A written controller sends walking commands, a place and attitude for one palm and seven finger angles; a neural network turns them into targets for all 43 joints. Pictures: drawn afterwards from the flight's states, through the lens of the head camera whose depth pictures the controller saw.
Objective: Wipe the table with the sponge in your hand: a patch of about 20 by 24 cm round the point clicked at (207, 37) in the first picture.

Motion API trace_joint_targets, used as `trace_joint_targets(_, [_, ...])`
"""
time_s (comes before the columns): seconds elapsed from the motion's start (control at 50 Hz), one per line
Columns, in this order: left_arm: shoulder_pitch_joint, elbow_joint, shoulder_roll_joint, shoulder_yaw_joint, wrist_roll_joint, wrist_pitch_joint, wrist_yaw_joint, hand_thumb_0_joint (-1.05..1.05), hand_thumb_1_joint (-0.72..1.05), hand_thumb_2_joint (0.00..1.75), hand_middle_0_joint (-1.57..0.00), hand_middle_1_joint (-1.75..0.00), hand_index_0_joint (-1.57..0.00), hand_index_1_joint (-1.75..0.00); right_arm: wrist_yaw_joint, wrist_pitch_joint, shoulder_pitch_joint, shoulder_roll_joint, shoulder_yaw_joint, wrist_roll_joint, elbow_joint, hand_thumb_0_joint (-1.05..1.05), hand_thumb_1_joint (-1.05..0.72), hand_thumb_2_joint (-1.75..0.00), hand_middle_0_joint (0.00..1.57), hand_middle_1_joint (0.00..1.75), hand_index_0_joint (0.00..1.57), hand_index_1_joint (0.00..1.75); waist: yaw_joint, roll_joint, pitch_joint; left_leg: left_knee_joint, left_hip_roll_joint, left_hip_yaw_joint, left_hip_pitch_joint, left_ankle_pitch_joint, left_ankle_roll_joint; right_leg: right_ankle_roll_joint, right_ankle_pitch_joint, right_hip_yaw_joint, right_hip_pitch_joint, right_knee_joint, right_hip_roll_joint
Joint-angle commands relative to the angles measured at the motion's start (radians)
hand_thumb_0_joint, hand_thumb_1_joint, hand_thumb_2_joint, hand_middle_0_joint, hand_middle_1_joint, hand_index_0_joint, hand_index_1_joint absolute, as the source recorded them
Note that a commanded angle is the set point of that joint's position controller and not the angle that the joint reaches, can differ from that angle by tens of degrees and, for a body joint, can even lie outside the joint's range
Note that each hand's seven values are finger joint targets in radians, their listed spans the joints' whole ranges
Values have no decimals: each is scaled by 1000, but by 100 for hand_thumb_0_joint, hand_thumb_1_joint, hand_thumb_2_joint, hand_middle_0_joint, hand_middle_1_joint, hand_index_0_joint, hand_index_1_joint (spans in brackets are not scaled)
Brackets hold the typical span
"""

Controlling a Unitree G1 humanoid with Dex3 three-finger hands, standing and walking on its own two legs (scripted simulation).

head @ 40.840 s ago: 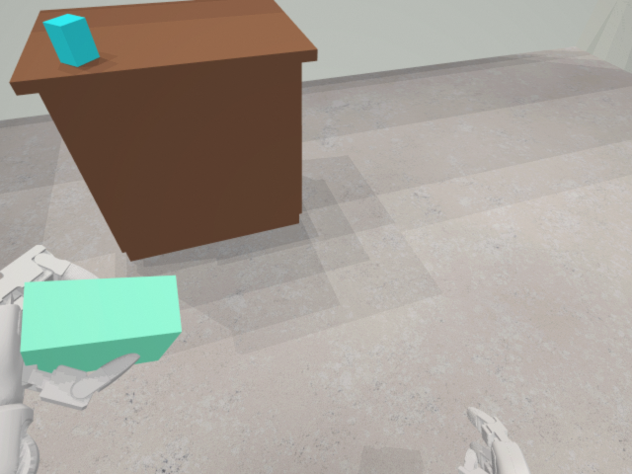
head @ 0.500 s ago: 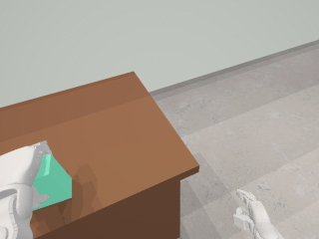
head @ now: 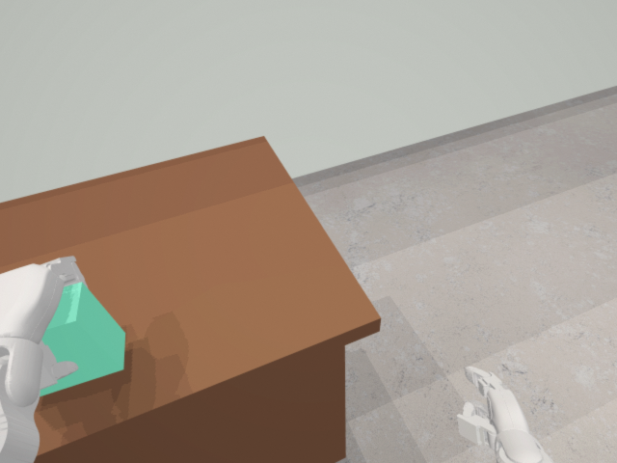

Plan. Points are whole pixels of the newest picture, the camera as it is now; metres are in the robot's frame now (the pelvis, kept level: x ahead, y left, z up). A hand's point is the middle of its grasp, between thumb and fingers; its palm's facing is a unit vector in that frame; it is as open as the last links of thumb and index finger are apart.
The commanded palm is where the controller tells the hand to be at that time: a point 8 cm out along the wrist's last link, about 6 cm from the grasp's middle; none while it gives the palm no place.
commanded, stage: lift the sponge slowly off the table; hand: left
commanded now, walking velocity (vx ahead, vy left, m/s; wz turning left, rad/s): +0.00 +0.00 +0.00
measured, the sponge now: (60, 351) +0.18 +0.35 +0.09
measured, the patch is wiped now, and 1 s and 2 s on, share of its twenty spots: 1.00 1.00 1.00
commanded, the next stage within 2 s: bring the sponge back beside the body in 1.16 s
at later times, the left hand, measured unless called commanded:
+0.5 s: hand (54, 290) +0.21 +0.33 +0.17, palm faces +0.15 -0.05 -0.99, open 9.8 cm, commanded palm +0.17 +0.33 +0.24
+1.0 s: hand (52, 266) +0.22 +0.32 +0.20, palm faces +0.24 -0.07 -0.97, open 9.8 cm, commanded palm +0.17 +0.33 +0.27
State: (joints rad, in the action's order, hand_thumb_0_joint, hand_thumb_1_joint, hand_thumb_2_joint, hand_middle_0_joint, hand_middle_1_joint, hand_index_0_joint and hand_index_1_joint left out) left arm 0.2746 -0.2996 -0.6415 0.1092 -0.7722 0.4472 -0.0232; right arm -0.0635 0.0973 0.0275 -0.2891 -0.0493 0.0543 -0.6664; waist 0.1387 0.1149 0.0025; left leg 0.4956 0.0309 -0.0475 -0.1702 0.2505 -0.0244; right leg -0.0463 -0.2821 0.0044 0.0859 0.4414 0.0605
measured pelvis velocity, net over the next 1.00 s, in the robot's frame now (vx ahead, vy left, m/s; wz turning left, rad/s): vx -0.02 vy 0.01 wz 0.00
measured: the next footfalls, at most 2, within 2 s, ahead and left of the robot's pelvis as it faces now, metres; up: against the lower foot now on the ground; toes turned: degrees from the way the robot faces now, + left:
none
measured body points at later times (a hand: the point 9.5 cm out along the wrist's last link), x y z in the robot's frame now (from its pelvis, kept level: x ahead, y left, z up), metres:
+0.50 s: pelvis -0.01 +0.01 +0.00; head -0.04 -0.04 +0.45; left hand +0.20 +0.33 +0.22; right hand +0.24 -0.20 -0.08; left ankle +0.01 +0.11 -0.74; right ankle -0.02 -0.09 -0.74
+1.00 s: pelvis -0.02 +0.01 +0.00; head -0.04 -0.04 +0.45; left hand +0.20 +0.32 +0.25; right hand +0.25 -0.17 -0.07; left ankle +0.01 +0.11 -0.74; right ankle -0.02 -0.09 -0.74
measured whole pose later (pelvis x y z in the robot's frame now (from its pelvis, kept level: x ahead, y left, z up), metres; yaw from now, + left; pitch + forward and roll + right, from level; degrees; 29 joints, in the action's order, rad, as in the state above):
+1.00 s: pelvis -0.02 +0.01 +0.00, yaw +0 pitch -5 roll +0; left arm -0.02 -0.33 -0.66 0.03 -0.75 0.55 -0.11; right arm -0.09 0.08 -0.04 -0.28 -0.09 0.07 -0.66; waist 0.16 0.13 -0.01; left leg 0.44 0.05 -0.04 -0.17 0.19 -0.03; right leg -0.03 -0.24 0.01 0.11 0.43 0.04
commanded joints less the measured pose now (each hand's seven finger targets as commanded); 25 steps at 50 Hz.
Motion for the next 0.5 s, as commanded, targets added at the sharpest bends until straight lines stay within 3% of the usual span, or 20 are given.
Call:
trace_joint_targets(0.0, [-228,-158,-275,171,-30,-9,26,0,10,130,-120,-160,-120,-160,-16,-65,-221,-102,40,-5,176,0,-90,-90,20,30,20,30,-13,-33,134,-63,26,-32,39,-226,-27,-18,234,83,7,-77,-12])
trace_joint_targets(0.04, [-252,-165,-294,175,-40,2,12,0,10,130,-120,-160,-120,-160,-19,-66,-251,-102,31,-3,180,0,-90,-90,20,30,20,30,-9,-8,141,-69,30,-36,41,-218,-25,-24,219,105,11,-82,-9])
trace_joint_targets(0.06, [-260,-154,-275,156,-36,0,9,0,10,130,-120,-160,-120,-160,-19,-66,-233,-101,33,-3,178,0,-90,-90,20,30,20,30,-18,-25,145,-69,26,-30,35,-214,-25,-18,216,83,2,-75,-14])
trace_joint_targets(0.1, [-315,-141,-296,160,-43,-3,2,0,10,130,-120,-160,-120,-160,-22,-64,-233,-105,32,-3,173,0,-90,-90,20,30,20,30,-20,-36,140,-74,25,-32,35,-197,-24,-17,193,83,12,-85,-14])
trace_joint_targets(0.14, [-333,-155,-321,177,-46,2,-1,0,10,130,-120,-160,-120,-160,-24,-70,-258,-102,25,-2,182,0,-90,-90,20,30,20,30,-9,12,143,-81,28,-35,41,-188,-23,-26,177,106,17,-91,-11])
trace_joint_targets(0.16, [-340,-121,-308,166,-46,0,-1,0,10,130,-120,-160,-120,-160,-25,-69,-238,-101,29,-3,172,0,-90,-90,20,30,20,30,-16,-24,142,-78,27,-31,32,-187,-22,-21,173,88,10,-85,-14])
trace_joint_targets(0.2, [-381,-119,-322,170,-50,-5,-3,0,10,130,-120,-160,-120,-160,-23,-67,-237,-104,28,-3,170,0,-90,-90,20,30,20,30,-15,-23,148,-82,26,-36,34,-189,-20,-22,175,84,7,-88,-13])
trace_joint_targets(0.24, [-398,-141,-329,173,-55,4,-6,0,10,130,-120,-160,-120,-160,-24,-71,-269,-98,21,-1,185,0,-90,-90,20,30,20,30,0,28,157,-91,31,-40,38,-179,-20,-31,154,105,9,-91,-10])
trace_joint_targets(0.3, [-421,-141,-302,147,-47,0,-4,0,10,130,-120,-160,-120,-160,-18,-73,-250,-97,26,-1,178,0,-90,-90,20,30,20,30,-7,10,169,-93,27,-40,41,-187,-17,-26,168,79,-2,-83,-14])
trace_joint_targets(0.32, [-385,-124,-327,176,-45,8,-5,0,10,130,-120,-160,-120,-160,-18,-70,-249,-100,29,-2,174,0,-90,-90,20,30,20,30,3,-6,171,-92,27,-40,35,-187,-17,-25,169,83,-6,-84,-14])
trace_joint_targets(0.34, [-402,-140,-312,157,-49,23,-11,0,10,130,-120,-160,-120,-160,-17,-73,-285,-97,19,4,189,0,-90,-90,20,30,20,30,8,30,165,-96,30,-42,33,-185,-16,-35,158,106,4,-85,-10])
trace_joint_targets(0.36, [-420,-132,-298,143,-48,26,-10,0,10,130,-120,-160,-120,-160,-16,-69,-262,-98,24,2,176,0,-90,-90,20,30,20,30,-6,-8,171,-97,26,-38,33,-181,-15,-27,156,83,-1,-79,-13])
trace_joint_targets(0.44, [-387,-172,-306,159,-34,51,-22,0,10,130,-120,-160,-120,-160,-8,-70,-296,-95,18,6,196,0,-90,-90,20,30,20,30,15,10,180,-98,25,-47,24,-203,-14,-35,191,104,-8,-68,-11])
trace_joint_targets(0.46, [-368,-166,-298,156,-27,52,-22,0,10,130,-120,-160,-120,-160,-7,-66,-272,-96,22,3,186,0,-90,-90,20,30,20,30,6,-33,180,-94,23,-40,23,-204,-15,-26,195,86,-14,-65,-16])
trace_joint_targets(0.48, [-388,-176,-307,156,-29,53,-25,0,10,130,-120,-160,-120,-160,-7,-62,-272,-99,22,4,185,0,-90,-90,20,30,20,30,4,-39,175,-95,21,-39,26,-207,-15,-24,199,83,-6,-68,-16])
